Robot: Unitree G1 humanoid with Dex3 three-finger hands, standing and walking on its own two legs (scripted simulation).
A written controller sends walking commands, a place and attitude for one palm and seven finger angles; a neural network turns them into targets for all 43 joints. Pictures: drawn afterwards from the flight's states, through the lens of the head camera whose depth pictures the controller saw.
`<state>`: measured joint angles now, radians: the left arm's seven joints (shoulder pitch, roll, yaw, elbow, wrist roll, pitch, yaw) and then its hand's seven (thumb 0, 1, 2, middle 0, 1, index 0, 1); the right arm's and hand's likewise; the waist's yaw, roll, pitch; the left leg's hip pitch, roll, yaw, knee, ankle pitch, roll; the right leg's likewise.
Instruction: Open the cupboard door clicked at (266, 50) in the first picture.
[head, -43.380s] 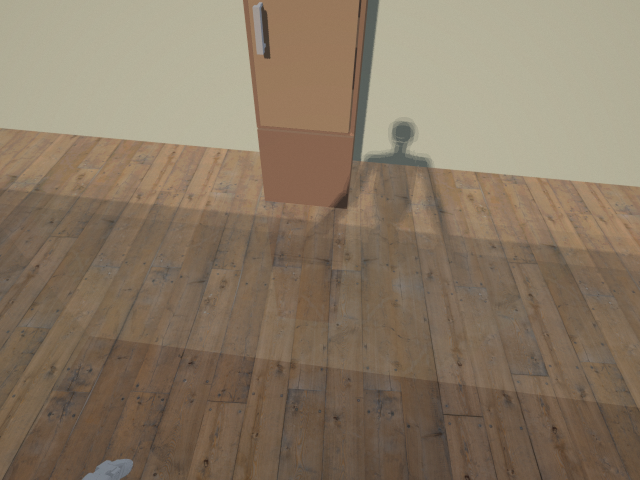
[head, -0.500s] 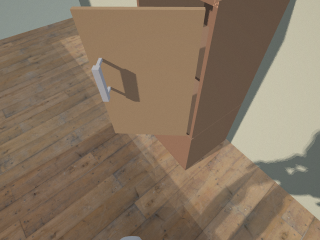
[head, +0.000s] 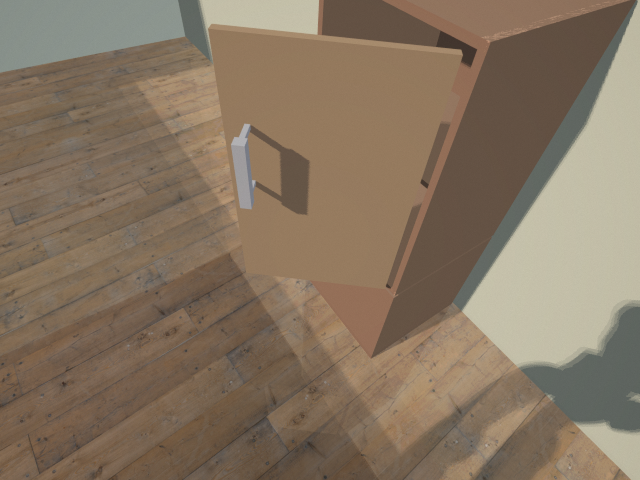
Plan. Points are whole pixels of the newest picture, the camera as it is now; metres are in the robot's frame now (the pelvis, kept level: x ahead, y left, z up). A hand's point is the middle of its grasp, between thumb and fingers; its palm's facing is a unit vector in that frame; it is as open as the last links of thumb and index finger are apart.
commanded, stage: come to a stop and stand still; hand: left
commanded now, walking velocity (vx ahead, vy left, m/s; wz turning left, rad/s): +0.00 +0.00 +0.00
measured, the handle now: (246, 167) +0.59 +0.19 +0.02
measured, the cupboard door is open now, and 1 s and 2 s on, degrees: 50 50 50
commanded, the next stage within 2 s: look again from close up in 0.58 s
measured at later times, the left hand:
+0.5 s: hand out of the picture +0.03 +0.17 -0.18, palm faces +0.02 -0.98 -0.18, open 7.3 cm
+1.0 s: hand out of the picture +0.01 +0.17 -0.18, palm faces +0.04 -0.98 -0.21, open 7.4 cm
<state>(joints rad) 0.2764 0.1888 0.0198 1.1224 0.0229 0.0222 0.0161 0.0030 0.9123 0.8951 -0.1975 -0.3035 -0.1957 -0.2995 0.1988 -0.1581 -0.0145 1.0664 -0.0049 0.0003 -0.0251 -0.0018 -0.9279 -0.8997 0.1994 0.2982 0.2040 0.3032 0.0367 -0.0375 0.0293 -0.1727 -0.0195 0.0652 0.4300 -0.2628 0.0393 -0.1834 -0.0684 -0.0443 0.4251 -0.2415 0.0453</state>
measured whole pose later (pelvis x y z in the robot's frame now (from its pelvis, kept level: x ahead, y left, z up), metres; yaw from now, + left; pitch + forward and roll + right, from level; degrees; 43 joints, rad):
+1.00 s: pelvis +0.01 -0.01 -0.01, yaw +1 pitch -2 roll +0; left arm 0.29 0.16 0.00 1.10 0.02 -0.01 0.04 0.00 0.91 0.89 -0.20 -0.30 -0.20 -0.30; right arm 0.26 -0.18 0.00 1.07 -0.01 -0.02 -0.03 0.01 -0.94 -0.90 0.20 0.30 0.20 0.30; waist 0.01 0.01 0.02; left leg -0.18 -0.01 0.05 0.54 -0.34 0.03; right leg -0.19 -0.06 -0.06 0.54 -0.32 0.03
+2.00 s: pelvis +0.06 -0.01 -0.01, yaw +3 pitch +0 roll +1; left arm 0.16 0.17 0.04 0.99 0.03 -0.01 0.05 0.00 0.92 0.89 -0.20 -0.30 -0.20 -0.30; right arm 0.23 -0.13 -0.04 1.07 0.00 0.01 -0.04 0.01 -0.93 -0.90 0.20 0.30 0.20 0.30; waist 0.00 -0.03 0.09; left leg -0.29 0.00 0.06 0.67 -0.41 -0.02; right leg -0.29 -0.06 -0.11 0.62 -0.32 -0.02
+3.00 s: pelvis +0.03 -0.03 +0.00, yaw +3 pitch +0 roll -1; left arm 0.33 0.12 -0.01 1.10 0.02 -0.03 0.04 0.00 0.91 0.90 -0.20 -0.30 -0.20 -0.30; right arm 0.31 -0.11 0.00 1.14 -0.01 0.00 -0.02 0.00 -0.91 -0.90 0.20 0.30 0.20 0.30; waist 0.01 0.01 0.03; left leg -0.28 0.06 0.04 0.51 -0.23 -0.02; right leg -0.14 0.03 -0.06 0.44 -0.30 -0.04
